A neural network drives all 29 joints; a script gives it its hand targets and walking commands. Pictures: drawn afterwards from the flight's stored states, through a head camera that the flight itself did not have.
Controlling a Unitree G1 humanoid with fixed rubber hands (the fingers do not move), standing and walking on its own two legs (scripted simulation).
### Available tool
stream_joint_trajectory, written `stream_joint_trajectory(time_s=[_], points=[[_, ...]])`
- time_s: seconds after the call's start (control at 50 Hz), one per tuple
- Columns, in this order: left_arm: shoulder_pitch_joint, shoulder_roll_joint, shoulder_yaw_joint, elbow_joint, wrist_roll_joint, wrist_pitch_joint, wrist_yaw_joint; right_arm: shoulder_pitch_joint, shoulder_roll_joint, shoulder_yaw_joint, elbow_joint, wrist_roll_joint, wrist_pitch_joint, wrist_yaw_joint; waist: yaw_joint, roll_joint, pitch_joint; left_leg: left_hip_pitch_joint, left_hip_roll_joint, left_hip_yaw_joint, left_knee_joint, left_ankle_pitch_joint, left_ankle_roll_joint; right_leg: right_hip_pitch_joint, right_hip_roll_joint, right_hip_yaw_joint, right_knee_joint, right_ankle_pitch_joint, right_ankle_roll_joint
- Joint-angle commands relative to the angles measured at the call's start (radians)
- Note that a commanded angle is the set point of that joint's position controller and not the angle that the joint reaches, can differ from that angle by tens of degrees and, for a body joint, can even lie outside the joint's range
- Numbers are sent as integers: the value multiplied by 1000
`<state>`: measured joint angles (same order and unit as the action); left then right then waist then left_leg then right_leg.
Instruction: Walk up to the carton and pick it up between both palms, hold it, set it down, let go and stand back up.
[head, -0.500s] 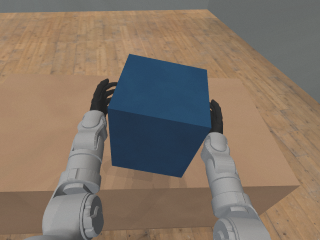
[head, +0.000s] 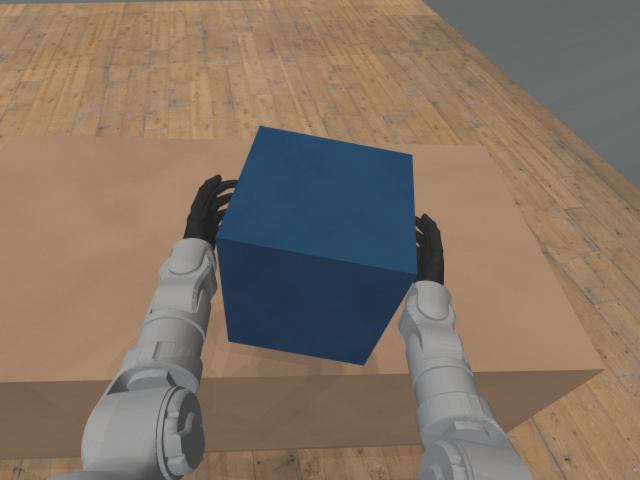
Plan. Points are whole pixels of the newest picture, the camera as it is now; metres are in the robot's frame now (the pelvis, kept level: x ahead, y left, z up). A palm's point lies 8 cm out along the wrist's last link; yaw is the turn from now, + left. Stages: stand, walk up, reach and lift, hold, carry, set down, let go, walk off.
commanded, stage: set down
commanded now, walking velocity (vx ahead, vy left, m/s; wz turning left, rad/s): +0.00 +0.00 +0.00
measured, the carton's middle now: (315, 253) +0.41 +0.00 +0.05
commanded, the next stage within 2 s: none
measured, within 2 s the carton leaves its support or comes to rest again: neither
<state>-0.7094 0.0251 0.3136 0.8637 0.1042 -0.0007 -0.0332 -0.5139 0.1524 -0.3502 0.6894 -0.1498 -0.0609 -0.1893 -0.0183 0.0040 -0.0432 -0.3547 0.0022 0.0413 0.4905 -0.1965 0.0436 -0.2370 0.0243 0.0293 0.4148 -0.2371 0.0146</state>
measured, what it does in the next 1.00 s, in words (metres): stands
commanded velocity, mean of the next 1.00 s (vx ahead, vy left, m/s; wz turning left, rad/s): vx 0.00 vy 0.00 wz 0.00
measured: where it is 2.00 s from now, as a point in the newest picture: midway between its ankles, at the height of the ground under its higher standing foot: outside the picture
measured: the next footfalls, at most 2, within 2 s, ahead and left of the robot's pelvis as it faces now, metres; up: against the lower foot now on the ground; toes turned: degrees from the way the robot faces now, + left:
none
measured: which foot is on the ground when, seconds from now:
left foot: down 0.00-1.00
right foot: down 0.00-1.00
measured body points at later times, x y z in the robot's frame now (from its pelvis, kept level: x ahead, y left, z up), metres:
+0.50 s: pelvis +0.01 +0.00 +0.00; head +0.04 +0.01 +0.45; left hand +0.43 +0.15 +0.06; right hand +0.37 -0.15 +0.04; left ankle +0.03 +0.09 -0.74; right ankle -0.02 -0.13 -0.74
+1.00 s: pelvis +0.02 +0.00 +0.00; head +0.09 +0.01 +0.45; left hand +0.44 +0.14 +0.03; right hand +0.38 -0.16 +0.01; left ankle +0.03 +0.09 -0.74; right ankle -0.02 -0.13 -0.74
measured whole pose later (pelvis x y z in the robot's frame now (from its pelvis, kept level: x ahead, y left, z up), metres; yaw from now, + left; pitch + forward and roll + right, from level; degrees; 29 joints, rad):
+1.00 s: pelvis +0.02 +0.00 +0.00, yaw +0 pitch +6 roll -1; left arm -0.79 0.04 0.43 1.17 0.21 -0.26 -0.08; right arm -0.52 0.24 -0.60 0.82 -0.40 -0.30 -0.17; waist -0.02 0.00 0.02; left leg -0.38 0.00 0.04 0.49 -0.22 0.04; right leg -0.26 0.02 0.03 0.41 -0.26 0.01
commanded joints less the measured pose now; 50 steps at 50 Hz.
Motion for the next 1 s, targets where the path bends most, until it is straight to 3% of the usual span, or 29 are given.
stream_joint_trajectory(time_s=[0.0, 0.02, 0.06, 0.1, 0.12, 0.14, 0.16, 0.18, 0.26, 0.28, 0.32, 0.36, 0.42, 0.46, 0.5, 0.52, 0.58, 0.6, 0.72, 0.74, 0.78, 0.8, 0.84, 0.86, 0.88, 0.9, 0.92, 0.94, 0.98], points=[[-597, -571, -275, -52, 100, -94, -138, -820, 604, 467, -133, -95, -138, 162, 86, -60, -638, 304, 20, 31, -109, 307, -41, 240, -8, -42, -60, 392, 22], [-654, -574, -296, -51, 95, -100, -143, -825, 591, 414, -92, -112, -148, 160, 53, -33, -622, 303, 20, 31, -114, 301, -54, 212, -1, -49, -52, 388, 15], [-651, -541, -250, 1, 124, -115, -144, -820, 575, 393, -66, -139, -148, 170, 78, -49, -582, 295, 23, 35, -130, 253, -42, 200, -4, -53, -71, 289, 13], [-678, -560, -271, -4, 109, -136, -143, -836, 570, 391, -75, -157, -176, 169, 51, -41, -649, 323, 25, 32, -105, 306, -53, 183, 2, -63, -61, 337, 11], [-644, -555, -260, -1, 124, -132, -140, -827, 574, 388, -54, -149, -172, 170, 67, -17, -604, 310, 23, 32, -107, 313, -57, 178, -5, -60, -63, 324, 12], [-686, -548, -259, 9, 110, -142, -142, -832, 589, 369, -51, -157, -175, 172, 50, -43, -606, 286, 27, 29, -111, 287, -52, 205, -7, -56, -62, 337, 8], [-631, -565, -236, 12, 128, -138, -138, -804, 609, 392, -54, -159, -173, 173, 73, -26, -592, 287, 24, 39, -111, 304, -47, 222, -12, -52, -57, 384, 15], [-669, -541, -238, 39, 138, -143, -147, -817, 570, 346, -14, -174, -179, 172, 49, -35, -595, 299, 31, 35, -111, 281, -56, 171, -4, -60, -58, 337, 8], [-670, -550, -189, 58, 152, -182, -145, -847, 604, 381, -71, -199, -212, 186, 86, -55, -656, 268, 21, 41, -111, 255, -38, 183, -10, -52, -47, 327, 13], [-710, -533, -224, 61, 141, -195, -141, -856, 593, 335, -47, -217, -228, 188, 65, -19, -670, 267, 29, 47, -106, 251, -53, 151, -7, -67, -44, 300, 3], [-687, -521, -171, 98, 180, -195, -145, -817, 584, 305, -2, -249, -223, 187, 59, -53, -603, 272, 34, 45, -120, 223, -40, 127, -3, -69, -61, 255, -2], [-695, -482, -151, 127, 173, -203, -154, -818, 595, 314, -19, -233, -229, 183, 79, -56, -594, 231, 34, 53, -106, 227, -38, 169, -21, -54, -30, 322, 12], [-679, -516, -171, 146, 186, -215, -143, -798, 597, 299, 22, -254, -252, 180, 48, -31, -609, 256, 33, 35, -93, 301, -54, 151, -12, -73, -37, 365, 10], [-646, -510, -156, 169, 186, -231, -142, -779, 593, 311, 17, -260, -259, 183, 70, -37, -607, 266, 40, 44, -88, 356, -53, 171, -10, -67, -33, 421, 11], [-679, -504, -163, 139, 200, -237, -140, -770, 578, 263, 61, -265, -266, 188, 34, 11, -616, 270, 35, 44, -78, 365, -68, 138, 0, -74, -16, 387, 9], [-639, -505, -136, 171, 206, -236, -143, -819, 598, 286, 9, -268, -283, 184, 78, -40, -617, 229, 32, 54, -73, 349, -55, 160, -8, -63, -11, 432, 17], [-669, -457, -95, 217, 225, -236, -155, -790, 583, 224, 54, -311, -269, 181, 51, -46, -552, 206, 28, 55, -104, 238, -41, 154, -18, -68, -29, 373, 19], [-634, -479, -91, 214, 230, -234, -151, -774, 582, 222, 56, -304, -279, 183, 80, -32, -557, 218, 37, 56, -101, 282, -48, 157, -17, -66, -35, 372, 10], [-679, -492, -131, 193, 221, -280, -141, -770, 615, 212, 63, -336, -334, 178, 49, -43, -674, 183, 40, 48, -58, 358, -64, 132, -11, -85, 2, 450, 12], [-655, -466, -104, 216, 240, -294, -137, -771, 622, 221, 44, -337, -346, 180, 74, -45, -717, 193, 41, 56, -54, 370, -57, 129, -13, -73, 10, 492, 13], [-697, -457, -106, 233, 233, -307, -138, -788, 621, 198, 62, -365, -350, 176, 76, -45, -687, 157, 40, 63, -59, 346, -62, 137, -16, -86, 17, 472, 16], [-683, -448, -93, 253, 237, -303, -140, -777, 613, 192, 84, -375, -351, 175, 55, -33, -641, 130, 32, 65, -61, 286, -51, 140, -26, -65, 11, 450, 17], [-668, -445, -80, 260, 255, -309, -140, -747, 603, 181, 108, -384, -355, 172, 76, -33, -673, 170, 44, 61, -59, 353, -56, 113, -15, -89, 3, 467, 15], [-678, -452, -97, 241, 249, -311, -136, -723, 615, 165, 143, -395, -357, 172, 44, -9, -656, 162, 42, 58, -51, 374, -61, 102, -15, -88, 11, 489, 14], [-653, -455, -82, 258, 260, -310, -138, -741, 607, 169, 124, -370, -367, 170, 77, -5, -659, 165, 48, 55, -43, 399, -62, 102, -12, -88, 13, 494, 17], [-628, -468, -70, 279, 264, -311, -135, -771, 628, 167, 90, -385, -382, 173, 68, -36, -649, 161, 50, 54, -36, 415, -64, 87, -8, -87, 15, 502, 17], [-616, -468, -79, 266, 259, -321, -128, -747, 620, 185, 115, -380, -393, 173, 96, -29, -676, 171, 55, 54, -35, 473, -71, 121, -13, -87, 19, 522, 17], [-611, -458, -56, 289, 275, -317, -131, -736, 619, 158, 141, -375, -388, 172, 73, -35, -637, 167, 51, 49, -32, 468, -67, 89, -9, -82, 4, 524, 13], [-669, -432, -58, 287, 272, -330, -137, -730, 644, 141, 150, -398, -383, 167, 72, -57, -642, 111, 45, 52, -36, 397, -50, 93, -18, -80, 22, 535, 19]])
